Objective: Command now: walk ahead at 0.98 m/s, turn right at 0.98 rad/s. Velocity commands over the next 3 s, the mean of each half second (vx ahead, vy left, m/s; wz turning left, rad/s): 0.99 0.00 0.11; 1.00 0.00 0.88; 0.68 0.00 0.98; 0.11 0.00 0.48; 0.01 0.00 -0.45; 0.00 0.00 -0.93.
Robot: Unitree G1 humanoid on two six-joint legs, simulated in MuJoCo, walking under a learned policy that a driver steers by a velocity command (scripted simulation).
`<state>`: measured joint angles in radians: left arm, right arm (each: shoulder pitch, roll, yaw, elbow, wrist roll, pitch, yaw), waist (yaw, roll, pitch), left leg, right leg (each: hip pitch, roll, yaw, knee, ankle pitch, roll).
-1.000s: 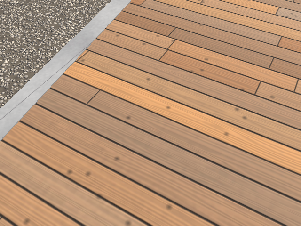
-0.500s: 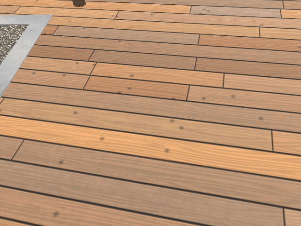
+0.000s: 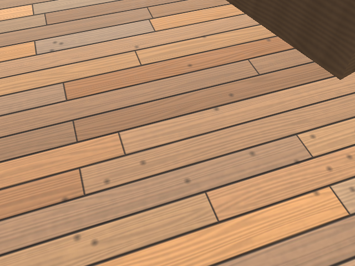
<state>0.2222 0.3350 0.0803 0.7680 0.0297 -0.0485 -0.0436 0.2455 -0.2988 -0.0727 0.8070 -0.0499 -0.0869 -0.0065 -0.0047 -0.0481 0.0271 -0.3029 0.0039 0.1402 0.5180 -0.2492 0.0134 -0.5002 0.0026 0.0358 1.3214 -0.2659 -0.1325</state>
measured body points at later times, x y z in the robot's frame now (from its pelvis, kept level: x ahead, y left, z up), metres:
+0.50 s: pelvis +0.45 -0.04 +0.01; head +0.48 -0.04 +0.46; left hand +0.45 +0.25 -0.12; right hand +0.56 -0.30 -0.12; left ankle +0.45 +0.11 -0.63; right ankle +0.41 -0.12 -0.73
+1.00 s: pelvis +0.89 +0.09 +0.00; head +0.91 +0.11 +0.45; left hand +1.00 +0.39 -0.05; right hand +1.01 -0.17 -0.12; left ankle +0.82 +0.06 -0.73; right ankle +1.14 -0.01 -0.65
